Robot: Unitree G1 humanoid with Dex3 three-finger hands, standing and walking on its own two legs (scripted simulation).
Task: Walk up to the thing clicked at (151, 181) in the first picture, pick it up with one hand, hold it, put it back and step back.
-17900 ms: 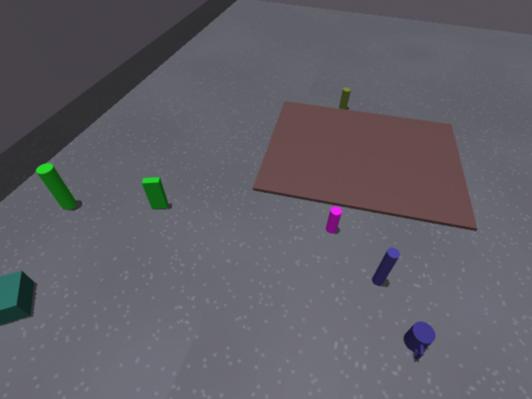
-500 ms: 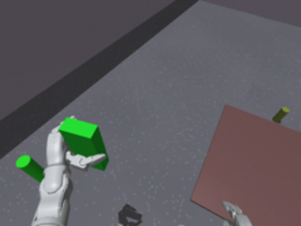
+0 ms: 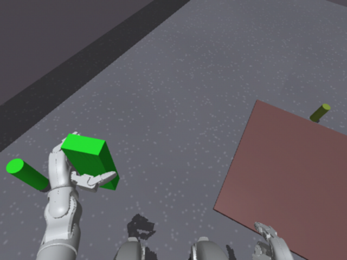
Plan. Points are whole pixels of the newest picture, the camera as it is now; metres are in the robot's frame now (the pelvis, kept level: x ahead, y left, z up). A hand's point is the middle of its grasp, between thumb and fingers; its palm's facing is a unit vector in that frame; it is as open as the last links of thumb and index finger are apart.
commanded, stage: crouch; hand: left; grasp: from the side
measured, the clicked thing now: (95, 165) +0.34 +0.18 -0.01
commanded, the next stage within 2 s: lower in 1.52 s
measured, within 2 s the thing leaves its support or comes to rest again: neither
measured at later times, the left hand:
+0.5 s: hand (101, 181) +0.38 +0.22 -0.24, palm faces +0.28 -0.96 -0.04, open 9.4 cm
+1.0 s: hand (107, 192) +0.38 +0.24 -0.40, palm faces +0.25 -0.97 -0.02, open 9.4 cm
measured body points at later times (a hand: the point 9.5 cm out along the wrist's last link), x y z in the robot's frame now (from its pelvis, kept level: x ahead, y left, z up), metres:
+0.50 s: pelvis -0.04 +0.00 -0.21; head +0.14 +0.03 +0.20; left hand +0.36 +0.27 -0.24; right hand +0.08 -0.25 -0.34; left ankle +0.02 +0.13 -0.67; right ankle +0.02 -0.13 -0.67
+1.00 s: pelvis -0.08 +0.01 -0.35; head +0.13 +0.06 +0.05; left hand +0.37 +0.29 -0.40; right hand +0.02 -0.27 -0.46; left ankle +0.02 +0.13 -0.67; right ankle +0.02 -0.13 -0.67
